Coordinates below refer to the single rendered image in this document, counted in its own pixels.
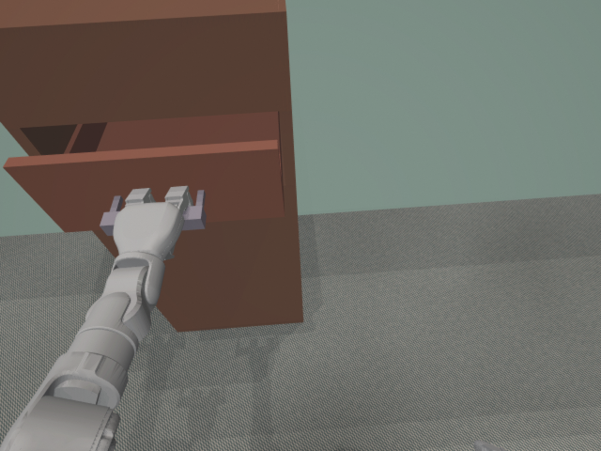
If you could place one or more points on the cabinet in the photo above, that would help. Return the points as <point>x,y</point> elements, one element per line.
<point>69,62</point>

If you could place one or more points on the left robot hand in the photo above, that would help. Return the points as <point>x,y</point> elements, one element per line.
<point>145,225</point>

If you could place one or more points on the drawer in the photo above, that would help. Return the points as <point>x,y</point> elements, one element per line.
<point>236,159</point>

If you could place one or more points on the handle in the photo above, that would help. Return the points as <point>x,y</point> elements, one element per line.
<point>195,216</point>

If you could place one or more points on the left robot upper arm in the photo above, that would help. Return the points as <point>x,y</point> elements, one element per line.
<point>60,424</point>

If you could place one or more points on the robot left forearm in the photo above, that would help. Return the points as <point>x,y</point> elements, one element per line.
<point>94,369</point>

